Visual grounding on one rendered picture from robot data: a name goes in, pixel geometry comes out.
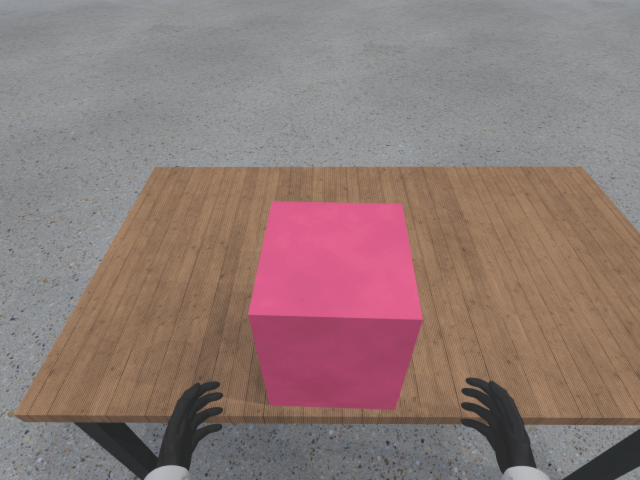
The table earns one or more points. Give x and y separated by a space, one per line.
526 276

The carton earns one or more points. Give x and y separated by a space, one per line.
335 311

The robot right hand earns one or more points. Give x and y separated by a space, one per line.
506 432

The robot left hand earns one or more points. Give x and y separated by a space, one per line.
181 437

